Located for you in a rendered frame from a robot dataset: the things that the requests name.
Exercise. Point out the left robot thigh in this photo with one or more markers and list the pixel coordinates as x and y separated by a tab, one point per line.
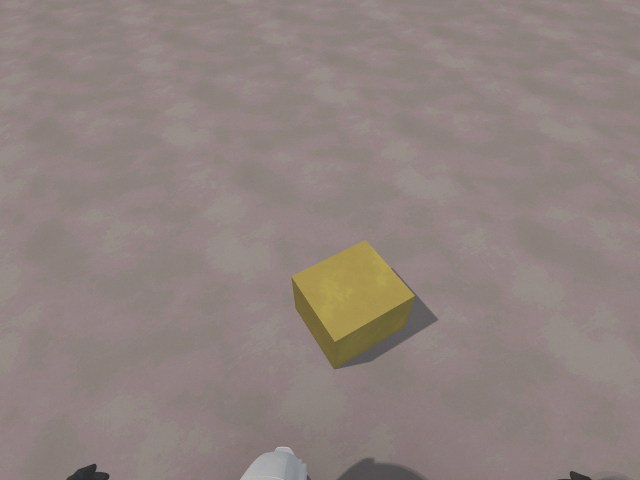
276	466

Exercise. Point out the carton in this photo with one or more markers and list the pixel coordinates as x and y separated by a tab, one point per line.
351	302

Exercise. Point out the left robot shin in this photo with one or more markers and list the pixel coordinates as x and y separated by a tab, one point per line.
284	449

